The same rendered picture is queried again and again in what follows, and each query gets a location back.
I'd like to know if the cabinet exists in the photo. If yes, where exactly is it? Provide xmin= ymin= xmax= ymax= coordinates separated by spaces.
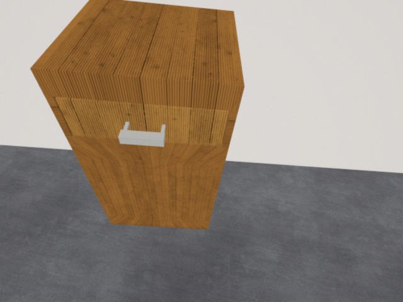
xmin=30 ymin=0 xmax=244 ymax=230

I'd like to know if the handle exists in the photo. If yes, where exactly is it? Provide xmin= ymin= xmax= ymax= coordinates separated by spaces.
xmin=118 ymin=121 xmax=166 ymax=147

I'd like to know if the drawer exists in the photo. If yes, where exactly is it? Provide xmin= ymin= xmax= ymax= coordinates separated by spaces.
xmin=55 ymin=97 xmax=229 ymax=146

